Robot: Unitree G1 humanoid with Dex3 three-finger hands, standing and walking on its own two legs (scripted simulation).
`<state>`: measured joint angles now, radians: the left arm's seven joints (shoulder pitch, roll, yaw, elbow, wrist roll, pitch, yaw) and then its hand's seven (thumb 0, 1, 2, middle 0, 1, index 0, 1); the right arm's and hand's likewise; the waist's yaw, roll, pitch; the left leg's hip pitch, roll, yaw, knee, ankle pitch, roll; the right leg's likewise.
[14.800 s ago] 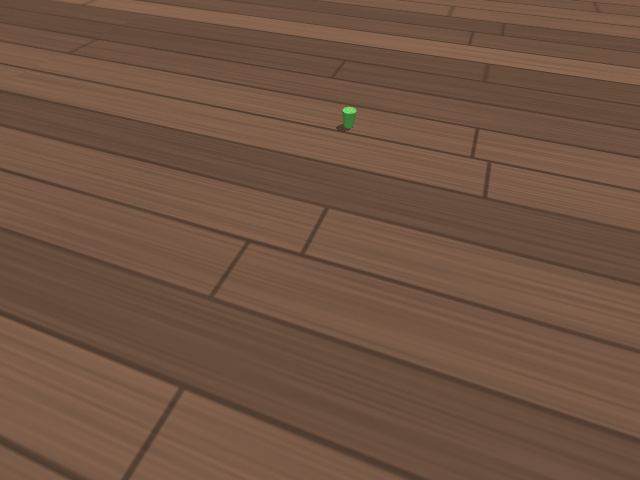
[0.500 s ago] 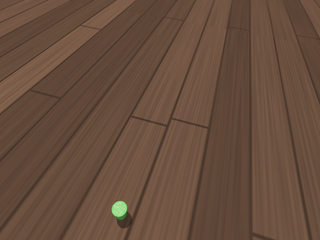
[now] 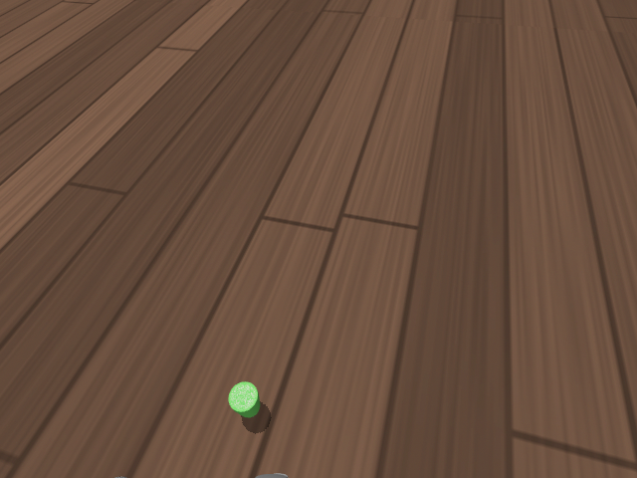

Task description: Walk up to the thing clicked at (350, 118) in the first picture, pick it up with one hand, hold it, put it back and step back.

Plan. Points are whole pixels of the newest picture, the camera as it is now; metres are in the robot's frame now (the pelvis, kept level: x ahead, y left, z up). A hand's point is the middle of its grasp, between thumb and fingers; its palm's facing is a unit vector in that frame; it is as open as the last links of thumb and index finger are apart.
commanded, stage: walk up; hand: left
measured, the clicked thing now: (246, 402) +0.43 +0.27 -0.70
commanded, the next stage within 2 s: none
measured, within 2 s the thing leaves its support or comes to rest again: neither
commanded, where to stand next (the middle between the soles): +0.07 +0.02 m, yaw +2 degrees
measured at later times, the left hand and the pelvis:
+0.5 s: hand out of the picture +0.11 +0.30 -0.14, palm faces +0.02 -0.91 -0.40, open 7.4 cm; pelvis +0.03 +0.02 +0.00, yaw +3 degrees
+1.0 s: hand out of the picture +0.06 +0.29 -0.14, palm faces +0.00 -0.93 -0.38, open 7.4 cm; pelvis +0.00 +0.01 +0.01, yaw +2 degrees
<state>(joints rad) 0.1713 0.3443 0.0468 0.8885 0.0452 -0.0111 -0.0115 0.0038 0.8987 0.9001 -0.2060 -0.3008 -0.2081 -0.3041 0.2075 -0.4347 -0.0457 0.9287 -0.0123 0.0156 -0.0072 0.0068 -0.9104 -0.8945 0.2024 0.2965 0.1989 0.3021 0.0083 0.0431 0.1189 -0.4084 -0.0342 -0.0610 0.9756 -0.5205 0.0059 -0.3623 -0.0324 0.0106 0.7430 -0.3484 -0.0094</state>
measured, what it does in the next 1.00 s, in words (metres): steps on the spot: left foot, then right foot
